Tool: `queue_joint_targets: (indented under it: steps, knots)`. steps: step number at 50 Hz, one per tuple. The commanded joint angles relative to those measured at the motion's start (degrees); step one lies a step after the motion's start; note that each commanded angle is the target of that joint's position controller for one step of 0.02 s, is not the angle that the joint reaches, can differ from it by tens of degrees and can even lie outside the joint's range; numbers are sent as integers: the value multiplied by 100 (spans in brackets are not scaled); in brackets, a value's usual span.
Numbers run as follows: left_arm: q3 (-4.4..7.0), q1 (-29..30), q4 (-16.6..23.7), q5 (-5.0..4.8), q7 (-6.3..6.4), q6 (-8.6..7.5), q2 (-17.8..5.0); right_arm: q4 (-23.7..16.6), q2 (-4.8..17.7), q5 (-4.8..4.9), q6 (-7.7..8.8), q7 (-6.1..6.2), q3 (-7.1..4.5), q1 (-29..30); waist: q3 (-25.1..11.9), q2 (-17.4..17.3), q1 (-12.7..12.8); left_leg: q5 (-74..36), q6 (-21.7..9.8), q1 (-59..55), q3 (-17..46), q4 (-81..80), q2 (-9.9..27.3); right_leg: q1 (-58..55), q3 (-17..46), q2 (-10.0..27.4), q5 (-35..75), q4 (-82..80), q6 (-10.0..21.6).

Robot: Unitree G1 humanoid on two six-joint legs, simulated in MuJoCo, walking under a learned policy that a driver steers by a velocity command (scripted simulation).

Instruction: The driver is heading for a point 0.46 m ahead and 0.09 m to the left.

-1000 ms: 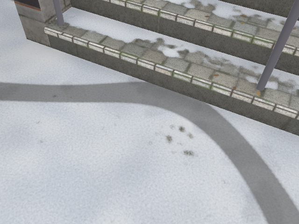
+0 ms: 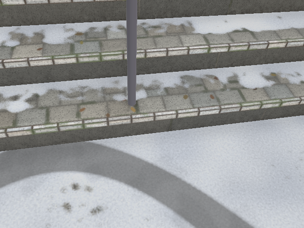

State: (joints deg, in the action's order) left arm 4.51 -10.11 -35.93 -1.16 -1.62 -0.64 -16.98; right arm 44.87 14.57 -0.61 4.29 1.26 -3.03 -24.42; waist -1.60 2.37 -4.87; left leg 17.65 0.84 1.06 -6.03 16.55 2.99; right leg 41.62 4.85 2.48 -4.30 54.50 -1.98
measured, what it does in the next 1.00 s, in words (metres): walks ahead: right foot, then left foot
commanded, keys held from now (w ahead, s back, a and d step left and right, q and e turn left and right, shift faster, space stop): w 0.14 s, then w+q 0.36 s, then no key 0.50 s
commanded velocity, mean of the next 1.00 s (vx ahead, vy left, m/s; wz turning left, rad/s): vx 0.34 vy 0.00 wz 0.11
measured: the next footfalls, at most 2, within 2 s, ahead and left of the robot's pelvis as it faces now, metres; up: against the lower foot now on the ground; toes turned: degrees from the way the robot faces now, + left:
right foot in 0.16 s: +0.23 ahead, -0.16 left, +0.00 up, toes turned -4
left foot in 0.64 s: +0.51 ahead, +0.06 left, +0.00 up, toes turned +11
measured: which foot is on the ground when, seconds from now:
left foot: down 0.00-0.16, up 0.18-0.62, down 0.64-1.00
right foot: up 0.00-0.14, down 0.16-0.66, up 0.68-1.00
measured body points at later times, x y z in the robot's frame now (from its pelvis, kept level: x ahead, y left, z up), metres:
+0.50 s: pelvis +0.26 -0.07 +0.00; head +0.29 -0.06 +0.45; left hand +0.28 +0.21 -0.13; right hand +0.44 -0.31 -0.11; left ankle +0.41 +0.09 -0.68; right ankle +0.19 -0.16 -0.74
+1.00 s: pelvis +0.44 -0.03 -0.01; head +0.45 -0.02 +0.44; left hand +0.45 +0.23 -0.15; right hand +0.55 -0.26 -0.14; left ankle +0.47 +0.05 -0.74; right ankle +0.49 -0.16 -0.73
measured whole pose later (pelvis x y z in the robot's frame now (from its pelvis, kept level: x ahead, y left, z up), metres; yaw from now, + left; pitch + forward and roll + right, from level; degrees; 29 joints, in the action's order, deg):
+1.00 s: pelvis +0.44 -0.03 -0.01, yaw +10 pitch -1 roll +1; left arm 0.9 -14.5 -52.2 1.4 1.4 1.2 -13.0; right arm 53.2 12.2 -1.1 1.0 -0.6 -0.5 -12.9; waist 2.6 1.9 0.0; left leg 8.2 -4.5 14.5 -3.0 23.3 -4.3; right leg 19.3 0.7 3.0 -16.9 36.9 0.1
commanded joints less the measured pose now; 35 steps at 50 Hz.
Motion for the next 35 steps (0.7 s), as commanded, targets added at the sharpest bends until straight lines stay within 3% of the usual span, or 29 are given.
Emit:
queue_joint_targets:
  steps: [1, 4, 5, 6, 7, 8, 9, 10, 11, 12, 13, 14, 17, 19, 20, 21, 22, 24, 25, 27, 28, 29, 30, 31, 32, 33, 34, 35]
  knots:
    - [-108, 1276, 760, -24, -132, -199, 5, -166, 1085, 115, 30, -13, -246, 31, 815, -937, -148, -970, -963, 204, 667, -845, 1179, 100, -525, -14, 28, -1085, 56]
    - [-109, 1364, 818, -47, -212, -248, -80, 38, 1243, 255, -27, -68, -282, -104, 882, -1047, -64, -1669, -959, 8, 625, -662, 1369, -583, -792, -117, -527, -1837, 368]
    - [-64, 1204, 801, -35, -216, -265, -191, 89, 1312, 282, -48, -72, -296, -81, 767, -1131, 102, -2563, -924, -94, 576, -392, 1410, -977, -876, -246, -717, -2057, 518]
    - [29, 719, 682, -23, -197, -275, -349, 134, 1376, 300, -71, -60, -302, -8, 436, -1148, 465, -3910, -829, -132, 389, 210, 1357, -1763, -1005, -438, -624, -2348, 687]
    - [181, -238, 378, -20, -147, -263, -612, 167, 1323, 294, -81, -38, -271, -13, -167, -1002, 962, -4862, -679, 98, 74, 1295, 1139, -3102, -1107, -633, -324, -2629, 893]
    - [314, -1268, 159, 18, -43, -219, -940, 80, 1112, 206, -36, -29, -170, -17, -939, -734, 1440, -3749, -461, 1400, 66, 2832, 952, -5061, -265, 50, -228, -2335, 1137]
    - [395, -1625, 77, 98, 33, -218, -1636, -214, 262, 71, 82, -97, 114, -471, -1880, 1124, 1086, 775, -69, 3685, 228, 5122, -98, -6938, 2753, 1887, -1109, -2784, 2045]
    - [280, -1779, 84, 138, 59, -252, -1144, -102, 749, 252, 233, -108, -17, -128, -2325, 834, 1396, 1501, -98, 4098, 1369, 6002, -244, -6679, 3754, 2159, -1343, -3518, 2177]
    - [171, -1448, -11, 139, 54, -298, -890, -325, 1045, 417, 266, -115, -130, 405, -1311, 728, 1299, 1075, -167, 4562, 1325, 6165, 24, -6000, 2654, 1929, -893, -3544, 1874]
    - [106, -1101, -48, 94, 56, -325, -684, -377, 974, 357, 261, -94, -106, 670, -787, 434, 1090, 574, -204, 4454, 1153, 5885, 302, -5181, 1856, 1677, -509, -3612, 1680]
    - [47, -750, -64, 97, 38, -352, -474, -362, 911, 233, 221, -78, -119, 771, -404, 285, 875, 190, -185, 4255, 1110, 5575, 457, -4484, 1344, 1420, -268, -3799, 1554]
    - [2, -507, -59, 144, 26, -403, -291, -299, 854, 213, 128, -96, -141, 606, -238, 423, 642, -133, -186, 3893, 1180, 5405, 580, -3988, 921, 1229, -72, -4029, 1463]
    - [42, -283, -227, 160, 29, -586, -272, -211, 519, 244, -111, -115, -95, 401, 113, 241, 348, -497, -88, 3638, 1217, 5183, 571, -3324, 208, 1182, 625, -4534, 1466]
    - [72, -299, -357, 199, 64, -635, -332, -310, 484, 215, -164, -98, -98, 640, 345, 97, 342, -897, -12, 3906, 1318, 4820, 510, -3252, -227, 1143, 1030, -4647, 1405]
    - [-10, -740, -617, 361, 61, -592, -314, -326, 350, -354, -281, -293, -42, 798, 568, -163, 305, -1003, -48, 3725, 835, 4431, 288, -2932, -615, 1052, 1377, -4715, 1259]
    - [-10, -721, -652, 367, 53, -586, -293, -377, 247, -336, -308, -390, -19, 957, 653, 48, 323, -1415, -100, 3593, 722, 3983, 278, -2854, -934, 873, 1523, -4677, 1137]
    - [-15, -673, -647, 343, 58, -592, -291, -408, 240, -233, -309, -469, 6, 1147, 623, 175, 385, -1768, -158, 3440, 614, 3557, 247, -2879, -1134, 792, 1428, -4678, 1053]
    - [6, -740, -695, 298, 105, -605, -411, -562, 268, -143, -307, -570, 37, 1659, 644, 209, 531, -2148, -272, 3294, 436, 2858, 235, -3109, -1234, 924, 1218, -4779, 1002]
    - [29, -812, -740, 288, 135, -590, -491, -624, 311, -131, -307, -594, 41, 1845, 656, 172, 579, -2114, -323, 3297, 407, 2579, 235, -3382, -1251, 1022, 1138, -4793, 987]
    - [28, -1042, -911, 256, 186, -525, -529, -711, 312, -194, -278, -584, 56, 2063, 782, 50, 638, -1851, -442, 3219, 294, 2042, 88, -3884, -1326, 1146, 2086, -4494, 954]
    - [185, -830, -837, -68, 233, -457, -1010, -934, 320, 253, -161, -465, 33, 2262, 615, 82, 635, -1478, -529, 3350, 633, 1975, 61, -4339, -1102, 1325, 3176, -4162, 994]
    - [27, -1001, -1019, 272, 236, -426, -594, -664, 416, -251, -196, -499, 45, 1801, 534, 86, 472, -1386, -598, 3075, 188, 1670, -220, -4610, -1438, 1225, 3687, -3795, 849]
    - [12, -1185, -1096, 281, 243, -405, -574, -562, 456, -338, -181, -488, 7, 1551, 327, 226, 511, -1270, -684, 2537, 20, 1592, -474, -4604, -1433, 1105, 4275, -3253, 796]
    - [10, -1223, -1159, 254, 255, -366, -653, -402, 535, -379, -129, -445, -40, 1036, 28, 240, 281, -1302, -795, 1866, 77, 1266, -676, -4540, -1476, 981, 4317, -2391, 712]
    - [-11, -1248, -1150, 205, 270, -352, -677, -180, 701, -454, -59, -383, -99, 363, -391, -11, -25, -2218, -916, 765, 255, 878, -555, -4014, -1614, 722, 3475, -1205, 586]
    - [-130, -1636, -926, 163, 264, -362, -262, -153, 1328, -476, -39, -322, -237, -160, -1298, -997, 18, -5313, -1397, -1099, 1821, 1708, 1065, -2535, -1700, 247, 282, 739, 413]
    - [-173, -1952, -966, -19, 234, -274, -138, -124, 1530, -106, -78, -276, -307, -178, -2428, -1677, 146, -7045, -2381, -2126, 3776, 1357, 2256, -1391, -966, -649, -3285, 2384, 257]
    - [-104, -1543, -1063, 117, 243, -184, -430, -167, 1306, 102, -136, -215, -289, -27, -2252, -612, 58, -6563, -2182, -1615, 3012, 1174, 1895, -1355, -203, -306, -2781, 2359, 282]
